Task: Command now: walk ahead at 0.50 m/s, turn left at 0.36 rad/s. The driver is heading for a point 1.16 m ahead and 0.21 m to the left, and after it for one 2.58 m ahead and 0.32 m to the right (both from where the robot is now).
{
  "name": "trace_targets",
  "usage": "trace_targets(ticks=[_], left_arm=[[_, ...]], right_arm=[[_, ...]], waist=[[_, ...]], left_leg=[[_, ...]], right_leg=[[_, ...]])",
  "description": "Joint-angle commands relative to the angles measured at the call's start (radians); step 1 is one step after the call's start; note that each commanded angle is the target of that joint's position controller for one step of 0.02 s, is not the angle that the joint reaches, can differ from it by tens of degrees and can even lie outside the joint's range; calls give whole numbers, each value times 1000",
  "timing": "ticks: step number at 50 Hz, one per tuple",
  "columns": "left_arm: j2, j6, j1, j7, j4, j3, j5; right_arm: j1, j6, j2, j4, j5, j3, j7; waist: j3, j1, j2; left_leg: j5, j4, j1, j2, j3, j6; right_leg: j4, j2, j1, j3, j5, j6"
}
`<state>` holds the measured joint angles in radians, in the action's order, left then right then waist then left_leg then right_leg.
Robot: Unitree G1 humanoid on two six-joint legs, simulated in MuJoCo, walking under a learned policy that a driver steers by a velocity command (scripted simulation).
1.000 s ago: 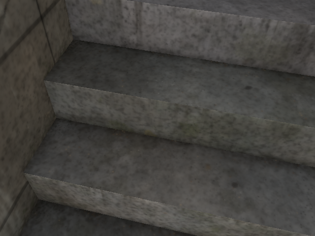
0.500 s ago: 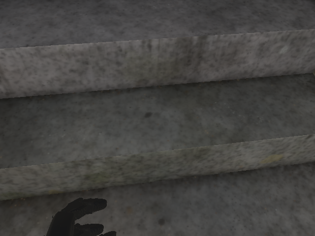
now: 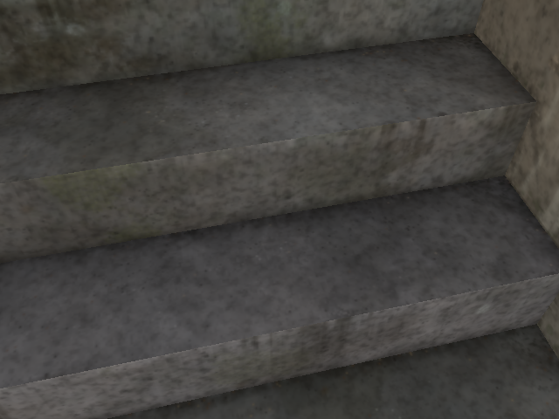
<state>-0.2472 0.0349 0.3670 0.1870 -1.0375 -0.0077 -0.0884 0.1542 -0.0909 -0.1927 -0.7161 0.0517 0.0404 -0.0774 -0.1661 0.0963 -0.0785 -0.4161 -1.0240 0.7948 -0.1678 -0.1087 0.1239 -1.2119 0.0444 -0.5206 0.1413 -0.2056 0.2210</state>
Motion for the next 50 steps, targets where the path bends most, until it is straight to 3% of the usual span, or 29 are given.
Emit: trace_targets(ticks=[1, 3, 5, 7, 10, 13, 14, 15, 16, 17, 18, 19, 20, 21, 23, 25, 29, 33, 35, 38, 40, 42, 43, 44, 45, 46, 48, 49, 50], left_arm=[[-13, -8, -148, -69, 125, 2, 8], [35, -2, -177, -119, 192, 30, -5], [70, -3, -185, -135, 211, 51, 19], [81, 19, -297, -129, 246, 66, 69], [52, 20, -519, -132, 347, 77, 53], [104, -56, -743, -150, 461, 100, 39], [84, -62, -766, -134, 501, 82, 54], [37, -74, -632, -126, 437, 69, 69], [-36, -73, -537, -127, 405, 44, 63], [-69, -67, -387, -144, 363, 20, 56], [-51, -74, -101, -156, 272, 21, 69], [-133, -83, 94, -164, 187, -8, 41], [-162, -66, 77, -168, 175, -21, 19], [-166, -27, -32, -161, 119, -29, 31], [107, -4, -150, -155, 47, 30, 54], [232, 32, -252, -161, 20, 60, 68], [128, 50, -128, -144, -20, 15, 1], [134, 53, 42, -127, -133, 48, -70], [91, 69, 81, -107, -146, 47, -75], [20, 79, 152, -53, -153, 42, -20], [-133, 119, 148, -63, -118, 9, 27], [-191, 123, 157, -60, -96, -25, 50], [-175, 117, 163, -56, -109, -35, 22], [-104, 101, 255, -9, -75, -12, -47], [-51, 68, 232, 15, -74, -34, -2], [24, 58, 186, -3, -84, -43, 45], [112, 72, 79, -42, -78, -25, 51], [120, 102, -120, -158, 188, -23, 58], [170, 92, -123, -199, 207, 2, 62]], right_arm=[[447, 69, -5, -268, 54, -17, -4], [275, 125, 113, -335, 20, 13, -6], [223, 151, 113, -345, 20, 15, -16], [246, 175, 34, -324, 56, -7, -12], [464, 183, 11, -412, 83, 3, -25], [441, 187, -10, -375, -3, -4, -60], [456, 206, -95, -371, -32, -31, -60], [389, 238, -156, -340, -36, -42, -65], [335, 258, -213, -315, -81, -70, -60], [324, 263, -212, -339, -56, -87, -69], [455, 252, -67, -353, 24, -64, -83], [471, 221, 57, -378, 69, -38, -102], [355, 197, -23, -424, -3, -70, -111], [309, 191, -11, -411, -39, -74, -97], [142, 172, -4, -328, -18, -74, -38], [101, 136, 88, -275, -22, -60, -25], [-65, 102, 77, -187, -52, -14, -33], [-240, 95, 94, -45, -61, 39, -2], [-384, 65, 0, 33, -45, 32, 10], [-589, -10, -8, 118, -30, 41, -23], [-379, -4, 22, 78, -39, 35, -58], [-225, 19, -53, 30, -26, 5, -42], [-20, 30, -124, -48, -18, -35, -5], [209, 14, -192, -116, -46, -39, 16], [399, 14, -270, -199, 17, -88, 25], [425, 56, -291, -274, 37, -124, 25], [199, 109, -155, -313, 10, -98, 11], [19, 140, 39, -312, -30, -65, 59], [-11, 169, 60, -353, -33, -53, 79]], waist=[[58, 34, 85], [46, -132, 43], [105, -193, 62], [146, -144, 126], [113, -62, 80], [104, -62, 210], [66, -115, 337], [-16, -155, 312], [-31, -195, 295], [-120, -234, 279], [-434, -228, 24], [-408, -299, -252], [-82, -349, -176], [109, -241, -91], [29, -149, 185], [52, -55, 117], [92, -79, 6], [125, -82, 66], [90, -90, 95], [106, -87, -33], [19, 18, -79], [-25, 64, -180], [-115, 113, -127], [-419, 103, 87], [-381, 134, 215], [-140, 117, 229], [55, -1, 158], [81, -136, 44], [118, -192, 47]], left_leg=[[-141, 515, -659, 248, 846, 204], [133, 526, -570, 211, 553, 124], [153, 594, -392, 181, 392, 82], [70, 678, -174, 164, 412, 98], [26, 708, -216, 175, 459, 80], [217, 945, 29, 278, 518, 185], [1026, 950, 18, 305, 527, 239], [1698, 832, -205, 379, 508, 224], [1960, 706, -507, 389, 458, 188], [2061, 493, -588, 370, 421, 139], [1827, 160, -321, 291, 415, 110], [634, -237, 24, 96, 385, 69], [536, -813, 245, 104, 426, 65], [562, -964, 361, 132, 367, 65], [503, -1015, 380, 146, 374, 149], [433, -943, 360, 173, 377, 170], [189, -1174, 547, 227, 198, 158], [201, -1231, 848, 257, 223, 256], [292, -857, 751, 325, 131, 222], [106, -639, 263, 295, -62, 162], [145, -538, 85, 185, -136, 95], [75, -113, -56, 88, -151, 74], [366, -28, -368, 96, 21, 118], [537, 125, -879, 233, 441, 239], [298, 534, -856, 405, 840, 245], [49, 639, -697, 449, 882, 143], [-16, 550, -431, 412, 650, 103], [-138, 590, -332, 401, 524, 28], [-103, 569, -291, 370, 384, -14]], right_leg=[[-844, 110, -877, 243, 80, 58], [-907, 12, -903, 138, 212, 56], [-918, -59, -885, -34, 299, 30], [-1056, -57, -794, -120, 388, 2], [-803, -99, -818, -155, 319, 11], [-394, -107, -393, -270, 576, -86], [-289, -15, -159, -382, 623, -129], [-228, 16, -113, -356, 429, -141], [43, 67, -183, -352, 549, -148], [216, 50, -30, -231, 537, -99], [296, -118, 492, 149, 205, 92], [717, -383, 629, 710, 566, 261], [858, -396, 321, 867, 1202, 183], [800, -389, 144, 724, 1165, 138], [744, -365, 144, 362, 815, 65], [776, -284, 109, 67, 508, -23], [981, -312, 181, -170, 457, 1], [1053, -339, 356, -210, 477, -29], [1136, -318, 360, -302, 423, -37], [1302, -338, 69, -380, -33, 39], [1089, -371, 302, -442, -1073, 49], [917, -394, 579, -387, -1383, 24], [670, -350, 429, -346, -1252, -30], [342, -276, 50, -202, -722, -61], [-72, -90, -128, -73, 135, -92], [-481, -24, -333, 154, 82, -87], [-836, -8, -544, 182, 61, -50], [-906, -29, -452, 22, 161, -84], [-882, -47, -501, 30, 197, -83]])
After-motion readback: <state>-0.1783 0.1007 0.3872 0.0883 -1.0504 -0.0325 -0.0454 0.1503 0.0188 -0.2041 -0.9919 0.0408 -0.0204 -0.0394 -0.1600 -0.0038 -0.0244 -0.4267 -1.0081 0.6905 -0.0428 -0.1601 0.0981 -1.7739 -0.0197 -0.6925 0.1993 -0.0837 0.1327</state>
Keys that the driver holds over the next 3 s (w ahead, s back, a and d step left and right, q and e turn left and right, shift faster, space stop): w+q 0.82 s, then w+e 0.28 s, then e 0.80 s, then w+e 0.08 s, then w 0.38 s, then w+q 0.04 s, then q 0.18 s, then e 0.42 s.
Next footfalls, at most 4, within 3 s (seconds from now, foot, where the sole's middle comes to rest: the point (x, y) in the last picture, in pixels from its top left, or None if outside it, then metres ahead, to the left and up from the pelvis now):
0.32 right None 0.39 -0.13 -0.50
0.84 left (144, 308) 0.57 0.21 -0.31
1.30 right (192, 117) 0.84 0.11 -0.12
1.94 left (73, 132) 0.82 0.31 -0.12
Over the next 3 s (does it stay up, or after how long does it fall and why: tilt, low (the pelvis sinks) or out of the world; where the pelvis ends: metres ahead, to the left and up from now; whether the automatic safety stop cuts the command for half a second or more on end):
stays up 1.07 0.12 0.84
